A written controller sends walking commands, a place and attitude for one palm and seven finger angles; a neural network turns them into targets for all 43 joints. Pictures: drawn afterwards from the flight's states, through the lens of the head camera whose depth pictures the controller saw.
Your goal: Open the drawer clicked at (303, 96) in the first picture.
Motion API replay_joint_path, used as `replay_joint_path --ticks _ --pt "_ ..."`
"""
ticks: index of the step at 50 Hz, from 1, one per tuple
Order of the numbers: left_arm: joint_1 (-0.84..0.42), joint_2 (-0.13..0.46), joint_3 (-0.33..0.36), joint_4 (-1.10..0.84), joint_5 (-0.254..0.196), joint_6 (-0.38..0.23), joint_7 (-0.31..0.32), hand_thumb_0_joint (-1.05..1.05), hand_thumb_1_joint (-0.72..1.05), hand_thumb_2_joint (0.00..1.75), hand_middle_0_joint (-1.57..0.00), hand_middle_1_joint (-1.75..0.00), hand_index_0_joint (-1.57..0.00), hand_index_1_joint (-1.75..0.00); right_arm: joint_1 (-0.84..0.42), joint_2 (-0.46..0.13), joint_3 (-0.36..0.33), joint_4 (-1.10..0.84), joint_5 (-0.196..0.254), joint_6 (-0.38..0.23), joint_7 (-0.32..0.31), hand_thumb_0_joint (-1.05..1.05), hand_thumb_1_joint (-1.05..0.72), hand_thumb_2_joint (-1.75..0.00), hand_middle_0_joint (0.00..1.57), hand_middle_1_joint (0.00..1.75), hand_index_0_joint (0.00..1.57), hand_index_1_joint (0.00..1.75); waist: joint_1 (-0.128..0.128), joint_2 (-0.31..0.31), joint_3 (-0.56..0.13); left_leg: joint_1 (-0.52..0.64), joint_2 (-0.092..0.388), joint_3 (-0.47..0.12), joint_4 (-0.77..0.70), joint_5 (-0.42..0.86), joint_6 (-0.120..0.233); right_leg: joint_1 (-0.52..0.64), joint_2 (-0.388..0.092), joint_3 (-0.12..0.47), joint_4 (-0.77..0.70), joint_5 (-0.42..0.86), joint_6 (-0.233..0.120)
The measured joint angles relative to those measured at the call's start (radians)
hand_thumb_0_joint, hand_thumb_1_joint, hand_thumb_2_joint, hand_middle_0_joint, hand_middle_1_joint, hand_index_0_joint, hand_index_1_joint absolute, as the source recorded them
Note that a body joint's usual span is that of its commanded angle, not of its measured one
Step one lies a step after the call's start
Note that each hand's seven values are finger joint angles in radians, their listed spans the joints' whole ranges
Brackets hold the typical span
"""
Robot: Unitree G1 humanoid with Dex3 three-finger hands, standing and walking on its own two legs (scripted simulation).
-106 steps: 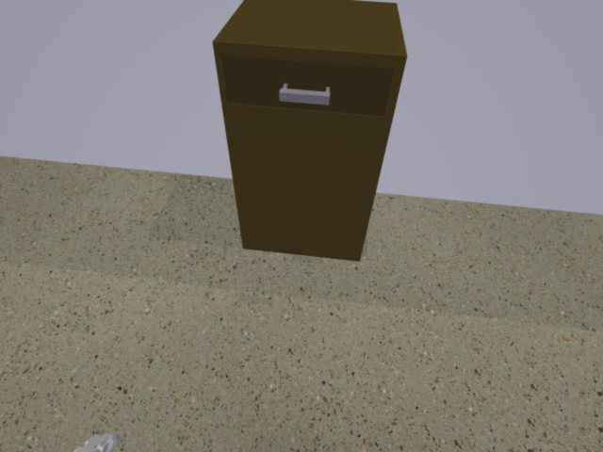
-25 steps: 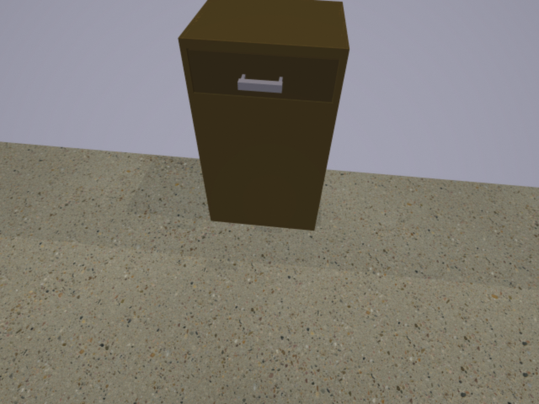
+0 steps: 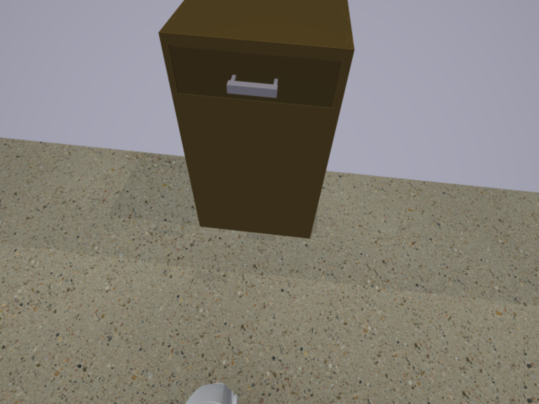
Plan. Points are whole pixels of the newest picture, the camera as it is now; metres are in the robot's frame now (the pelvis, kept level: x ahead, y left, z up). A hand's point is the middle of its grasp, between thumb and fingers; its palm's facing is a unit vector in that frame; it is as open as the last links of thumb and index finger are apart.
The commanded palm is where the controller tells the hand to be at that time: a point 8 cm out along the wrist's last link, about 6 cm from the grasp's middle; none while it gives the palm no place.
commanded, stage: take the last steps up to it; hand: left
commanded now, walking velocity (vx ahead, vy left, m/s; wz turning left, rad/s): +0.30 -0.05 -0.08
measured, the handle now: (253, 84) +0.89 +0.14 +0.00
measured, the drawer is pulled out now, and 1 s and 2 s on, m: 0.00 0.00 0.00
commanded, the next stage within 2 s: come to a stop and stand still in 0.84 s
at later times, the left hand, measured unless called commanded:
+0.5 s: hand (179, 333) +0.25 +0.20 -0.15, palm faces -0.06 -0.98 -0.17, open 7.4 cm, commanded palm none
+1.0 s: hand (222, 321) +0.29 +0.12 -0.18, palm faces +0.04 -0.99 -0.14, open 7.3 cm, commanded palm none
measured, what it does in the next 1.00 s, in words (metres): walks ahead: left foot, then right foot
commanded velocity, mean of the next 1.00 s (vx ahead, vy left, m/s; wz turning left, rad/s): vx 0.21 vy -0.05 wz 0.02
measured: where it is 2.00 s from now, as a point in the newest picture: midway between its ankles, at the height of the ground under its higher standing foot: (289, 392)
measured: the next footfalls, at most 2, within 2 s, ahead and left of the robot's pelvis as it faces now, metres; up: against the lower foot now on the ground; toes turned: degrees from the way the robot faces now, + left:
left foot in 0.12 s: +0.18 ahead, +0.13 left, +0.00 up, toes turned +5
right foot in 0.64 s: +0.31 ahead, -0.15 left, +0.00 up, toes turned -12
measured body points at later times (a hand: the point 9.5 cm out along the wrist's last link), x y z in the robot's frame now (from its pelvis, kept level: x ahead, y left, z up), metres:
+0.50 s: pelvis +0.16 +0.02 +0.01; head +0.16 +0.02 +0.46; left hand +0.26 +0.25 -0.14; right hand +0.10 -0.20 -0.15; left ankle +0.14 +0.12 -0.73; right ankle +0.24 -0.13 -0.69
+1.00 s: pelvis +0.32 -0.04 +0.00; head +0.33 -0.02 +0.45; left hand +0.29 +0.18 -0.16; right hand +0.38 -0.28 -0.14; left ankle +0.40 +0.06 -0.72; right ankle +0.27 -0.14 -0.73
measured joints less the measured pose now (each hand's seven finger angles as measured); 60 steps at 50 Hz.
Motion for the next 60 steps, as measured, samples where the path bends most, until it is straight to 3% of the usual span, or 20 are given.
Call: replay_joint_path --ticks 5,6,8,10,13,17,21,26,31,33,35,37,39,44,49,51,56,60 --pt "0.044 -0.009 0.004 0.047 -0.006 0.015 -0.006 0.0 0.9 0.9 -0.2 -0.3 -0.2 -0.29 -0.096 0.021 0.0 -0.078 0.006 -0.042 0.003 0.01 -0.91 -0.9 0.2 0.29 0.19 0.29 -0.013 -0.021 0.019 0.029 -0.009 0.021 -0.28 0.178 0.017 0.06 -0.015 0.027 0.008 -0.058 0.026" --pt "0.053 -0.011 0.007 0.052 -0.01 0.016 -0.007 0.0 0.9 0.9 -0.2 -0.3 -0.2 -0.29 -0.101 0.021 0.003 -0.092 0.005 -0.057 0.0 0.01 -0.91 -0.9 0.2 0.29 0.19 0.29 -0.017 -0.015 0.016 0.068 -0.008 0.024 -0.342 0.211 0.026 0.045 -0.01 0.028 0.077 -0.092 0.025" --pt "0.035 -0.003 0.015 0.057 -0.017 0.027 -0.011 0.0 0.9 0.9 -0.2 -0.3 -0.2 -0.29 -0.109 0.034 0.002 -0.1 -0.002 -0.079 -0.01 0.01 -0.91 -0.9 0.2 0.29 0.19 0.29 -0.021 -0.027 0.022 0.079 -0.01 0.048 -0.295 0.198 0.057 -0.067 -0.017 0.015 0.373 -0.121 0.012" --pt "-0.003 0.015 0.023 0.043 -0.014 0.037 -0.01 0.0 0.9 0.9 -0.2 -0.3 -0.2 -0.29 -0.091 0.048 0.007 -0.096 -0.003 -0.076 -0.014 0.01 -0.91 -0.9 0.2 0.29 0.2 0.29 -0.018 -0.039 0.018 0.123 -0.013 0.075 -0.293 0.16 0.064 -0.194 -0.029 -0.012 0.646 -0.104 0.003" --pt "-0.084 0.044 0.038 -0.003 -0.001 0.042 -0.015 0.0 0.91 0.9 -0.2 -0.3 -0.2 -0.29 -0.034 0.061 -0.007 -0.075 0.004 -0.072 -0.032 0.0 -0.93 -0.9 0.2 0.29 0.2 0.3 -0.021 -0.04 -0.001 0.202 -0.027 0.088 -0.383 0.175 0.057 -0.357 -0.068 -0.069 0.806 -0.002 0.012" --pt "-0.178 0.061 0.05 -0.081 0.003 0.041 -0.023 0.0 0.91 0.9 -0.19 -0.3 -0.19 -0.29 0.038 0.03 -0.015 -0.04 -0.002 -0.07 -0.037 -0.02 -0.96 -0.9 0.2 0.29 0.2 0.3 -0.029 -0.037 -0.028 0.286 -0.048 0.096 -0.503 0.203 0.061 -0.49 -0.122 -0.091 0.74 0.113 0.033" --pt "-0.248 0.061 0.055 -0.128 0.003 0.048 -0.034 0.0 0.91 0.9 -0.19 -0.3 -0.19 -0.29 0.109 0.022 -0.014 -0.008 -0.006 -0.061 -0.03 -0.01 -0.95 -0.9 0.2 0.29 0.2 0.29 -0.045 -0.033 -0.04 0.351 -0.06 0.102 -0.578 0.206 0.054 -0.536 -0.16 -0.094 0.595 0.193 0.052" --pt "-0.313 0.052 0.051 -0.143 0.0 0.06 -0.045 0.0 0.91 0.9 -0.19 -0.3 -0.19 -0.29 0.179 0.033 -0.013 0.016 -0.013 -0.054 -0.023 0.0 -0.93 -0.9 0.2 0.29 0.2 0.29 -0.088 -0.015 -0.024 0.41 -0.054 0.101 -0.621 0.183 0.03 -0.494 -0.174 -0.107 0.372 0.202 0.059" --pt "-0.346 0.044 0.046 -0.15 -0.001 0.041 -0.049 0.0 0.91 0.9 -0.19 -0.3 -0.19 -0.29 0.239 0.049 -0.01 0.042 -0.018 -0.041 -0.017 0.01 -0.92 -0.9 0.2 0.29 0.2 0.29 -0.121 0.007 -0.005 0.421 -0.013 0.091 -0.547 0.095 -0.02 -0.359 -0.138 -0.146 0.144 0.179 0.045" --pt "-0.355 0.036 0.042 -0.147 0.001 0.013 -0.044 0.0 0.91 0.9 -0.19 -0.3 -0.19 -0.29 0.245 0.051 -0.006 0.059 -0.01 -0.029 -0.012 0.01 -0.91 -0.9 0.2 0.29 0.2 0.29 -0.115 0.025 0.011 0.357 0.018 0.059 -0.36 0.002 -0.006 -0.339 -0.114 -0.164 0.146 0.194 0.019" --pt "-0.349 0.023 0.035 -0.143 -0.005 -0.005 -0.037 0.0 0.91 0.9 -0.19 -0.3 -0.19 -0.29 0.229 0.049 -0.005 0.068 -0.007 -0.013 -0.008 0.01 -0.91 -0.9 0.2 0.29 0.2 0.29 -0.108 0.037 0.025 0.251 0.014 0.003 -0.091 -0.049 0.016 -0.312 -0.101 -0.187 0.164 0.158 0.005" --pt "-0.325 0.018 0.048 -0.14 -0.019 -0.015 -0.018 -0.01 0.92 0.9 -0.2 -0.3 -0.2 -0.29 0.208 0.048 -0.009 0.066 -0.005 -0.006 -0.007 0.01 -0.91 -0.9 0.2 0.29 0.2 0.29 -0.094 0.035 0.02 0.157 0.012 -0.012 0.081 -0.011 0.025 -0.263 -0.091 -0.205 0.124 0.147 0.001" --pt "-0.299 0.03 0.051 -0.131 -0.018 -0.017 -0.005 -0.02 0.95 0.9 -0.2 -0.3 -0.2 -0.29 0.178 0.043 -0.014 0.052 -0.008 -0.003 -0.008 0.01 -0.91 -0.9 0.2 0.29 0.19 0.29 -0.083 0.035 0.008 0.084 0.02 -0.012 0.137 0.046 0.021 -0.213 -0.078 -0.222 0.068 0.154 -0.001" --pt "-0.218 0.033 0.033 -0.08 -0.007 -0.01 0.001 -0.02 0.94 0.9 -0.2 -0.3 -0.2 -0.29 0.072 0.022 -0.024 -0.01 -0.01 -0.004 -0.01 0.01 -0.91 -0.9 0.2 0.29 0.19 0.29 -0.073 0.039 -0.013 -0.002 0.038 0.005 0.005 0.124 0.002 -0.129 -0.053 -0.243 -0.021 0.152 -0.003" --pt "-0.151 0.016 0.02 -0.034 -0.004 0.006 -0.007 -0.01 0.92 0.9 -0.2 -0.3 -0.2 -0.29 -0.014 0.009 -0.021 -0.051 -0.007 -0.016 -0.007 0.01 -0.93 -0.9 0.2 0.29 0.19 0.29 -0.041 0.024 -0.013 0.05 0.032 0.014 -0.238 0.154 0.008 -0.082 -0.046 -0.245 -0.012 0.101 0.015" --pt "-0.126 0.008 0.016 -0.021 -0.008 0.017 -0.004 -0.01 0.92 0.9 -0.2 -0.3 -0.2 -0.29 -0.032 0.005 -0.01 -0.058 -0.006 -0.029 -0.011 0.01 -0.93 -0.9 0.2 0.29 0.19 0.29 -0.026 0.019 -0.01 0.12 0.024 0.013 -0.372 0.266 0.007 -0.075 -0.046 -0.243 0.034 0.058 0.028" --pt "-0.125 0.008 0.001 0.003 -0.023 0.056 0.013 0.0 0.91 0.9 -0.2 -0.3 -0.19 -0.29 -0.081 0.048 0.027 -0.047 0.002 -0.031 -0.039 0.01 -0.92 -0.9 0.2 0.29 0.19 0.29 0.01 -0.052 0.004 0.194 -0.019 0.067 -0.41 0.193 0.049 -0.125 -0.097 -0.161 0.203 -0.086 0.055" --pt "-0.174 0.005 0.003 -0.028 -0.017 0.086 0.011 0.0 0.91 0.9 -0.2 -0.3 -0.2 -0.29 -0.118 0.073 0.032 -0.061 0.005 -0.015 -0.054 0.01 -0.92 -0.9 0.2 0.29 0.19 0.29 -0.004 -0.034 0.044 0.221 -0.023 0.073 -0.479 0.238 0.052 -0.23 -0.098 -0.116 0.363 -0.131 0.063"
